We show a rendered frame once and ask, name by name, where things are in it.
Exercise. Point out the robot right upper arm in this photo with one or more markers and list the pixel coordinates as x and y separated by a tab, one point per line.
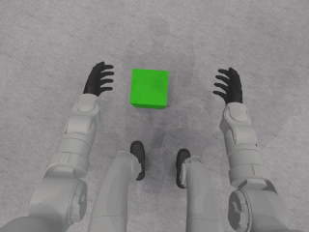
257	210

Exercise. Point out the left robot forearm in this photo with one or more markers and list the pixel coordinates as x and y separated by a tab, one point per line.
71	159

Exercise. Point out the robot left upper arm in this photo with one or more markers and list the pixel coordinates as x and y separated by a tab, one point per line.
57	204

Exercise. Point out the right robot hand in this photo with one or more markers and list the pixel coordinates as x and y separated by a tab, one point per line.
233	90

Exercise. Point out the right robot forearm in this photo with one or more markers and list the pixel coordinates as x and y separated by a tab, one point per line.
247	169

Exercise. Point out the carton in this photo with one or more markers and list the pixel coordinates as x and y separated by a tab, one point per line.
149	88

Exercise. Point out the robot right shin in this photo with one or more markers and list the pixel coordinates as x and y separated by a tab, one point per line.
193	158

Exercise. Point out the left robot hand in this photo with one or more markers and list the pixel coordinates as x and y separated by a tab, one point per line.
95	80

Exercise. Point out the left robot thigh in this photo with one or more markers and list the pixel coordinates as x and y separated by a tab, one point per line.
109	213

